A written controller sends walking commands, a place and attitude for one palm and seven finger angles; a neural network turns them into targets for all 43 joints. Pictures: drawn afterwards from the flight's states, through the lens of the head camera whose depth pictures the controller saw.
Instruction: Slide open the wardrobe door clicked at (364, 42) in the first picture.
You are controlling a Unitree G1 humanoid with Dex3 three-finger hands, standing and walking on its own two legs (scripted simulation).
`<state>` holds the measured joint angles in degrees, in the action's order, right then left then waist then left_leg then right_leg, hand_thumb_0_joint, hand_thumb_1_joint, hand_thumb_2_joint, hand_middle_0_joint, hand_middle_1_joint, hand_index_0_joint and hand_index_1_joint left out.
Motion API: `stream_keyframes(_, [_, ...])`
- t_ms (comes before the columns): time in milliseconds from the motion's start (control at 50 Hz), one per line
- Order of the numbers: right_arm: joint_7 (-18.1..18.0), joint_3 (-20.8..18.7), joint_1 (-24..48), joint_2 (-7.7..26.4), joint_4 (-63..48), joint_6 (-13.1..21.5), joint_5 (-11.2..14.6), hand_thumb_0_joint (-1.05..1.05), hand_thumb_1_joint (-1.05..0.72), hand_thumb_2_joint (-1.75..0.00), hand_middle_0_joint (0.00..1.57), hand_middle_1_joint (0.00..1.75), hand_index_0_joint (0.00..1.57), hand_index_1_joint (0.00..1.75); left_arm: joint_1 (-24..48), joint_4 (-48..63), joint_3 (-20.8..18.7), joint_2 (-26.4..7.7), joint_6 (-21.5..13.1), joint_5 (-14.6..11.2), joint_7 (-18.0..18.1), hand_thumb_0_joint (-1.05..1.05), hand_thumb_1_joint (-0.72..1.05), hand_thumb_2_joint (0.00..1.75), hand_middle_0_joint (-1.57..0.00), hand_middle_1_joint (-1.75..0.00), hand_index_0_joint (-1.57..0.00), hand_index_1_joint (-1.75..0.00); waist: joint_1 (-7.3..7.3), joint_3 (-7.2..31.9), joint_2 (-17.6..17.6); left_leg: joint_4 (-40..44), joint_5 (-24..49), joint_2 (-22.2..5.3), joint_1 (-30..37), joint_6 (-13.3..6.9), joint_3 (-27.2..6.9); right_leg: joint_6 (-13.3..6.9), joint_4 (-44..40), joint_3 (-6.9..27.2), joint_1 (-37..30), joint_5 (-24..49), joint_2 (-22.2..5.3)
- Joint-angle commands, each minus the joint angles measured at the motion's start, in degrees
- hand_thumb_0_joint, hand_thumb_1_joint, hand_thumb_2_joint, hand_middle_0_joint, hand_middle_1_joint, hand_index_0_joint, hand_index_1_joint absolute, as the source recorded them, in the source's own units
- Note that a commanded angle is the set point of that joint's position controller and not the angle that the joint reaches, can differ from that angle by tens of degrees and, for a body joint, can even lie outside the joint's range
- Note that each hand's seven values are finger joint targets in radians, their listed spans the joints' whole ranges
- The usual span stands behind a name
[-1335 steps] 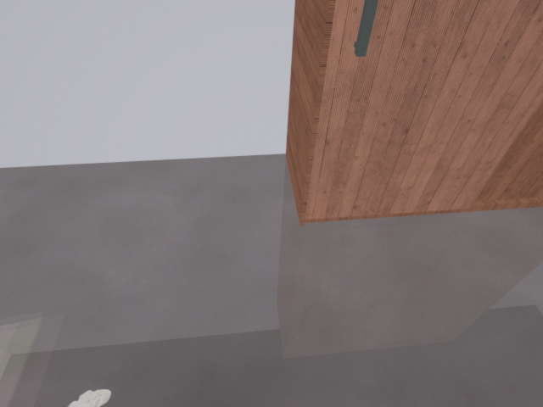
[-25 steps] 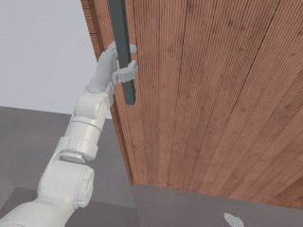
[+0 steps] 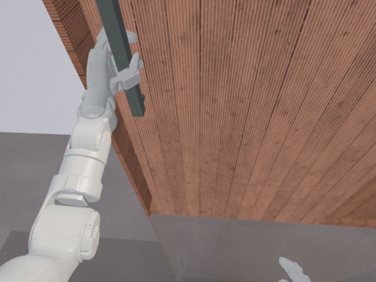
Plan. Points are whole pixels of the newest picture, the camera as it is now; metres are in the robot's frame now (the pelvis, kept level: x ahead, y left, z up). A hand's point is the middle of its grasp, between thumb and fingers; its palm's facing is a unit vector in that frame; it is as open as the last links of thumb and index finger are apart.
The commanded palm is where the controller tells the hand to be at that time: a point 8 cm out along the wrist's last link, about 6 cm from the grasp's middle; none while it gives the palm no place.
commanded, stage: step sideways, sliding the door along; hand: left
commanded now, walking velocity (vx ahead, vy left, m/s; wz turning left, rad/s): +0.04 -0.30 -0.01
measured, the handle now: (126, 51) +0.49 +0.16 +0.24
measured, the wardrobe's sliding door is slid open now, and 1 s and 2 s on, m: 0.05 0.15 0.53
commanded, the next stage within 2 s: none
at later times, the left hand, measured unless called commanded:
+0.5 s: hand (147, 71) +0.45 +0.11 +0.22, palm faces +0.20 -0.98 -0.04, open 6.3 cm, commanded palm +0.42 +0.09 +0.22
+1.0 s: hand (190, 71) +0.45 +0.03 +0.22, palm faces +0.39 -0.92 -0.06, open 6.8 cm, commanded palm +0.42 +0.01 +0.21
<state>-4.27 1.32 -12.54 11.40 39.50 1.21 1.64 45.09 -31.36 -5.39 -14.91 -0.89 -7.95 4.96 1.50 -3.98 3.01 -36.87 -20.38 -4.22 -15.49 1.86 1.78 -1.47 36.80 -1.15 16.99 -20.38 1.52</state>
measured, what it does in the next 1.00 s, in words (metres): steps to the right: left foot, then right foot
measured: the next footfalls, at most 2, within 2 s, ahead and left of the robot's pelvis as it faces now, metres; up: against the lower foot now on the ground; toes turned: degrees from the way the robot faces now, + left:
left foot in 0.28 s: +0.05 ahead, +0.08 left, +0.00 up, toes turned +14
right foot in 0.70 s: +0.14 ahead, -0.33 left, +0.00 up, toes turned -1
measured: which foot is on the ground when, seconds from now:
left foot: down 0.00-0.02, up 0.04-0.26, down 0.28-0.72, up 0.74-0.88, down 0.90-1.00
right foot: down 0.00-0.30, up 0.32-0.68, down 0.70-0.88, up 0.90-1.00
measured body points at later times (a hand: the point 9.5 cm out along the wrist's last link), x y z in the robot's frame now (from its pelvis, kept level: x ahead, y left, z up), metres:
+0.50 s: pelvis +0.02 -0.08 +0.02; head +0.11 -0.04 +0.45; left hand +0.43 +0.17 +0.22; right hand +0.22 -0.27 -0.09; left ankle +0.01 +0.07 -0.72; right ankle +0.08 -0.28 -0.63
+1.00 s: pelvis +0.08 -0.21 +0.01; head +0.18 -0.17 +0.44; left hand +0.43 +0.08 +0.22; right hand +0.31 -0.41 -0.09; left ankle +0.07 -0.08 -0.72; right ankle +0.10 -0.36 -0.64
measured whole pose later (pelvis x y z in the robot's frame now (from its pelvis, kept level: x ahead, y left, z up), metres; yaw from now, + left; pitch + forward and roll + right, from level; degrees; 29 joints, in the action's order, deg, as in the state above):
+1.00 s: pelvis +0.08 -0.21 +0.01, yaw +6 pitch -3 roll -4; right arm 0.7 -3.0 -4.0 13.7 35.3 3.9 2.6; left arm 33.2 2.2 -9.3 -13.7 -1.9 -2.4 7.8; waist 7.0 -17.1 2.4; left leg -35.0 -18.4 -10.6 -13.3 1.4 7.5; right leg 0.8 63.0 -2.1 27.4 -28.8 -0.2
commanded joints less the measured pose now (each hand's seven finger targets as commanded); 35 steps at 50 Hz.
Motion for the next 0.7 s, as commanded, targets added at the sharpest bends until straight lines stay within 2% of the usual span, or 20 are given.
stream_keyframes(0, [-1.4, -3.7, 8.9, 7.4, -9.5, 2.3, 0.8, 0.00, -0.90, -0.90, 0.20, 0.30, 0.20, 0.30, 30.7, 18.8, -3.1, -11.0, -6.6, 3.0, -0.9, 0.00, 0.90, 0.90, -0.45, -1.40, -0.45, -1.40, -0.81, 19.1, -18.9, -21.9, -9.3, 2.7, -13.8, -1.7, 0.7, -8.9, -16.1, 21.8, -19.4, 35.5, -18.5])
stream_keyframes(20, [-1.6, -3.9, 8.4, 6.9, -8.0, 2.6, 0.3, 0.00, -0.90, -0.90, 0.20, 0.30, 0.20, 0.30, 27.8, 14.9, -2.7, -9.9, -6.5, 3.8, -0.5, 0.00, 0.90, 0.90, -0.45, -1.40, -0.45, -1.40, -0.01, 18.5, -15.1, -27.2, -14.0, 3.2, -16.0, -1.7, -1.9, -11.4, -14.6, 21.3, -19.6, 35.7, -21.6])
stream_keyframes(40, [-1.4, -4.2, 7.4, 7.1, -7.5, 2.5, 0.8, 0.00, -0.90, -0.90, 0.20, 0.30, 0.20, 0.30, 26.4, 16.2, -3.4, -10.6, -6.2, 3.7, -0.5, 0.00, 0.90, 0.90, -0.45, -1.40, -0.45, -1.40, 0.04, 17.4, -14.3, -31.0, -12.6, 2.0, -16.9, -1.3, -3.3, -10.8, -13.9, 21.9, -19.7, 38.8, -20.0])
stream_keyframes(80, [-1.4, -3.8, 8.2, 6.3, -7.0, 2.9, 0.1, 0.00, -0.90, -0.90, 0.20, 0.30, 0.20, 0.30, 30.3, 23.3, -1.5, -8.1, -7.6, 4.1, -0.5, 0.00, 0.90, 0.90, -0.45, -1.40, -0.45, -1.40, -0.95, 18.5, -8.6, -29.6, -9.7, 1.4, -17.0, -0.8, -1.6, -11.4, -11.1, 17.0, -22.7, 46.2, -18.4])
stream_keyframes(100, [-1.3, -3.3, 7.9, 5.6, -7.7, 2.8, -0.1, 0.00, -0.90, -0.90, 0.20, 0.30, 0.20, 0.30, 32.2, 26.6, 1.0, -4.9, -8.7, 4.2, -0.6, 0.00, 0.90, 0.90, -0.45, -1.40, -0.45, -1.40, -1.27, 19.8, -8.8, -25.5, -8.1, 1.5, -14.6, -0.7, 0.1, -11.0, -10.4, 13.1, -22.6, 47.3, -16.9])
stream_keyframes(180, [-1.5, -3.4, 8.0, 5.7, -8.3, 1.9, -0.7, 0.00, -0.90, -0.90, 0.20, 0.30, 0.20, 0.30, 30.6, 29.1, 2.6, -3.3, -9.8, 4.5, -0.1, 0.00, 0.90, 0.90, -0.45, -1.40, -0.45, -1.40, -1.41, 21.5, -10.0, -5.9, -0.3, 1.2, -6.2, -0.3, 4.9, -9.1, -7.7, 7.4, -21.1, 47.0, -14.1])
stream_keyframes(220, [-1.8, -3.9, 6.2, 6.2, -8.5, 2.0, -0.7, 0.00, -0.90, -0.90, 0.20, 0.30, 0.20, 0.30, 30.7, 31.5, 3.5, -3.1, -10.6, 4.5, -0.1, 0.00, 0.90, 0.90, -0.45, -1.40, -0.45, -1.40, -2.46, 25.3, -7.9, 8.1, 10.4, -0.5, 6.3, -0.9, 6.9, -5.9, -2.0, 4.9, -16.7, 47.3, -11.4])
stream_keyframes(240, [-1.8, -4.6, 5.1, 6.8, -8.3, 2.1, -0.4, 0.00, -0.90, -0.90, 0.20, 0.30, 0.20, 0.30, 32.0, 33.0, 4.9, -2.5, -11.1, 4.1, -0.2, 0.00, 0.90, 0.90, -0.45, -1.40, -0.45, -1.40, -4.43, 27.5, -4.9, 14.7, 20.7, -4.6, 20.5, -3.2, 3.0, -2.2, 6.1, 3.0, -6.0, 43.4, -9.9])
stream_keyframes(260, [-1.1, -5.9, 5.5, 9.6, -9.2, 2.6, -0.3, 0.00, -0.90, -0.90, 0.20, 0.30, 0.20, 0.30, 32.6, 34.6, 6.9, 0.0, -11.5, 3.0, -0.9, 0.00, 0.90, 0.90, -0.45, -1.40, -0.45, -1.40, -4.95, 29.2, 8.7, 14.5, 44.1, -20.5, 35.4, -11.0, -16.3, 2.8, 20.3, 1.0, 13.4, 15.1, -3.1])
stream_keyframes(280, [0.3, -5.9, 6.9, 9.1, -9.9, 2.2, 0.3, 0.00, -0.90, -0.90, 0.20, 0.30, 0.20, 0.30, 33.0, 35.4, 9.3, 3.6, -12.0, 2.0, -1.6, 0.00, 0.90, 0.90, -0.45, -1.40, -0.45, -1.40, -3.88, 31.8, 15.5, 8.9, 63.4, -32.5, 43.7, -17.4, -28.0, 2.4, 34.0, 6.8, 22.6, -12.7, -2.0])
stream_keyframes(300, [1.9, -5.2, 9.0, 7.6, -9.7, 2.6, 0.4, 0.00, -0.90, -0.90, 0.20, 0.30, 0.20, 0.30, 34.8, 34.3, 7.3, 2.5, -12.4, 2.2, -1.6, 0.00, 0.90, 0.90, -0.45, -1.40, -0.45, -1.40, -3.85, 29.2, 7.6, 7.3, 60.2, -33.7, 42.4, -18.4, -24.6, 0.1, 41.1, 12.7, 25.0, -10.9, -3.1])
stream_keyframes(340, [2.5, -5.6, 9.8, 8.7, -8.9, 2.7, 0.4, 0.00, -0.90, -0.90, 0.20, 0.30, 0.20, 0.30, 38.4, 39.8, 5.6, -1.4, -12.4, 3.1, -1.9, 0.00, 0.90, 0.90, -0.45, -1.40, -0.45, -1.40, -4.07, 26.0, 5.0, 7.1, 52.3, -30.2, 38.2, -15.4, -16.8, 0.2, 38.7, 10.0, 29.2, -8.4, -6.4])
stream_keyframes(400, [2.9, -6.5, 9.0, 9.6, -8.7, 1.8, 0.8, 0.00, -0.90, -0.90, 0.20, 0.30, 0.20, 0.30, 35.4, 35.5, 10.0, 3.6, -10.4, 3.6, -2.9, 0.00, 0.90, 0.90, -0.45, -1.40, -0.45, -1.40, -4.09, 20.3, 3.3, 11.4, 39.1, -23.9, 24.9, -11.2, -6.3, 2.4, 30.1, 3.9, 20.8, 0.5, -6.1])
stream_keyframes(480, [2.6, -6.4, 9.1, 9.9, -10.7, 3.2, 1.0, 0.00, -0.90, -0.90, 0.20, 0.30, 0.20, 0.30, 33.7, 34.9, 13.2, 6.5, -9.2, 4.0, -4.4, 0.00, 0.90, 0.90, -0.45, -1.40, -0.45, -1.40, -4.30, 19.1, 14.2, 13.0, 39.0, -17.6, 19.5, -7.8, 5.7, 4.3, 20.2, -4.5, 12.3, 5.6, -4.8])
stream_keyframes(520, [2.9, -5.8, 8.9, 8.9, -11.3, 3.9, 1.3, 0.00, -0.90, -0.90, 0.20, 0.30, 0.20, 0.30, 32.6, 35.4, 14.9, 7.9, -9.2, 3.3, -4.7, 0.00, 0.90, 0.90, -0.45, -1.40, -0.45, -1.40, -4.52, 19.1, 19.0, 11.1, 44.7, -16.8, 21.1, -7.2, 7.2, 4.5, 14.8, -6.7, 9.9, 4.8, -3.8])
stream_keyframes(600, [3.3, -5.0, 8.3, 7.8, -12.0, 5.1, 1.7, 0.00, -0.90, -0.90, 0.20, 0.30, 0.20, 0.30, 28.4, 36.3, 12.2, 3.8, -9.8, 2.8, -3.7, 0.00, 0.90, 0.90, -0.45, -1.40, -0.45, -1.40, -4.38, 20.4, 21.3, 5.1, 51.8, -16.7, 24.8, -4.4, 6.5, 3.9, 2.8, -8.1, 3.4, 4.4, -1.0])
stream_keyframes(620, [3.5, -5.0, 8.5, 7.7, -12.1, 5.3, 1.8, 0.00, -0.90, -0.90, 0.20, 0.30, 0.20, 0.30, 27.3, 37.0, 11.3, 2.7, -10.1, 2.9, -3.4, 0.00, 0.90, 0.90, -0.45, -1.40, -0.45, -1.40, -3.92, 21.0, 19.8, 2.0, 51.0, -16.0, 25.0, -3.8, 5.8, 3.6, -2.1, -8.3, 0.0, 6.8, -0.2])
stream_keyframes(640, [3.7, -4.7, 9.1, 7.3, -12.4, 5.5, 2.2, 0.00, -0.90, -0.90, 0.20, 0.30, 0.20, 0.30, 26.2, 38.1, 10.3, 1.3, -10.5, 3.1, -3.1, 0.00, 0.90, 0.90, -0.45, -1.40, -0.45, -1.40, -3.19, 21.6, 16.8, -2.3, 48.0, -14.7, 23.0, -5.8, 5.1, 3.3, -8.6, -7.6, -4.9, 13.1, -0.7])
stream_keyframes(660, [3.7, -4.5, 8.9, 6.4, -12.4, 5.5, 3.0, 0.00, -0.90, -0.90, 0.20, 0.30, 0.20, 0.30, 24.6, 39.5, 8.9, -1.0, -10.7, 3.7, -2.8, 0.00, 0.90, 0.90, -0.45, -1.40, -0.45, -1.40, -2.34, 23.4, 8.1, -8.5, 38.5, -10.3, 17.1, -6.7, 5.5, 2.4, -13.7, -4.9, -13.1, 29.5, -3.6])
stream_keyframes(680, [3.1, -3.8, 9.0, 4.7, -12.2, 5.4, 3.3, 0.00, -0.90, -0.90, 0.20, 0.30, 0.20, 0.30, 22.2, 39.2, 7.5, -4.4, -10.3, 4.5, -2.2, 0.00, 0.90, 0.90, -0.45, -1.40, -0.45, -1.40, -2.76, 23.1, -5.3, -15.9, 13.5, -4.9, 3.8, -7.0, 6.2, -1.2, -11.9, 3.3, -22.4, 57.8, -11.9])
